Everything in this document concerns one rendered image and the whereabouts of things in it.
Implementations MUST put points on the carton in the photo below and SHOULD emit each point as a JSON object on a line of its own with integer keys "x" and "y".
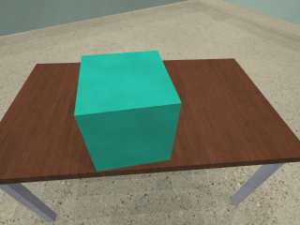
{"x": 127, "y": 109}

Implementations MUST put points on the table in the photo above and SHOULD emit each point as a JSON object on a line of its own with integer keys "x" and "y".
{"x": 224, "y": 121}

